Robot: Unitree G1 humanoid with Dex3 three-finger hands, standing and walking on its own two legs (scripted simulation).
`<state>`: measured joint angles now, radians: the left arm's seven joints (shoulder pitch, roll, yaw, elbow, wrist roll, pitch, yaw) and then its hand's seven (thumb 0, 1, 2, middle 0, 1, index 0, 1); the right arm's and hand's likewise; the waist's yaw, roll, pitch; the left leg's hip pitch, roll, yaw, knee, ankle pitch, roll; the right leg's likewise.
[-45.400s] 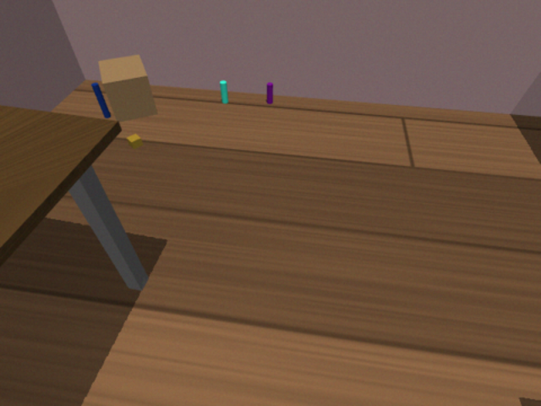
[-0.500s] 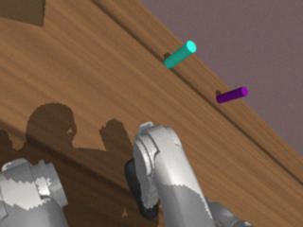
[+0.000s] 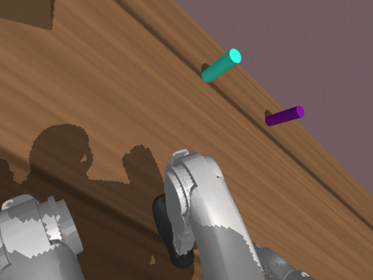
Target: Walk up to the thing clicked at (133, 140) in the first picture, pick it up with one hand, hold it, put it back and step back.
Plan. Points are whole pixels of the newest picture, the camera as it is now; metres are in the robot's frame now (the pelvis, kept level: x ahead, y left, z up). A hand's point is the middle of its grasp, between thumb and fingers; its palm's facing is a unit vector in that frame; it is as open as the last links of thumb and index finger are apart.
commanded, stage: open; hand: left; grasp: from above
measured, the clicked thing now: out of the picture +0.43 +0.36 -0.27
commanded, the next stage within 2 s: withdraw in 0.36 s
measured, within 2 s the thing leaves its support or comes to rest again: neither
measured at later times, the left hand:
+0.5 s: hand out of the picture +0.42 +0.35 -0.24, palm faces -0.45 -0.15 -0.88, open 13.9 cm
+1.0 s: hand out of the picture +0.42 +0.38 -0.08, palm faces -0.41 -0.11 -0.90, open 14.0 cm
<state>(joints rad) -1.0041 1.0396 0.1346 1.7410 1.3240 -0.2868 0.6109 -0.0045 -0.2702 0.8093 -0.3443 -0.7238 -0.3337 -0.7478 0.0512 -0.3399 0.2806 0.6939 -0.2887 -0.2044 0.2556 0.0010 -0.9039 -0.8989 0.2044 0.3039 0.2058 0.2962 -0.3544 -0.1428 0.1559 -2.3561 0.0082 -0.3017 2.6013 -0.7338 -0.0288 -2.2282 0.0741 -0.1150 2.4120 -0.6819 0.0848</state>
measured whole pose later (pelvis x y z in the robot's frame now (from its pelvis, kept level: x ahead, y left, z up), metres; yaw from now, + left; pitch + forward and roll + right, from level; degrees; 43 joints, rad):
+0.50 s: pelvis +0.00 +0.00 +0.00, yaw +0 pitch +26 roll -15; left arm -1.01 1.04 0.13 1.75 1.34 -0.29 0.62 0.00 -0.48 0.98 -0.13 -0.93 -0.12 -0.95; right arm 0.05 -0.34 0.29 0.68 -0.29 -0.21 0.26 0.00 -0.90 -0.90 0.20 0.30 0.21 0.30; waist -0.36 -0.14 0.15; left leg -2.36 0.01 -0.30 2.60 -0.73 -0.02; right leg -2.23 0.07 -0.12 2.41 -0.67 0.08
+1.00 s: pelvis -0.01 +0.00 +0.04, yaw +5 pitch +32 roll -11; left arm -0.94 0.78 0.04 1.33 1.14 -0.09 0.25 0.00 -0.51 0.99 -0.09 -1.01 -0.10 -1.02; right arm 0.10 -0.31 0.08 0.68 -0.12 -0.08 0.26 0.00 -0.91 -0.90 0.20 0.30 0.20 0.30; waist -0.21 0.04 -0.06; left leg -2.30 0.02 -0.18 2.41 -0.69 -0.01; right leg -2.20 0.03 -0.04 2.29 -0.68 0.07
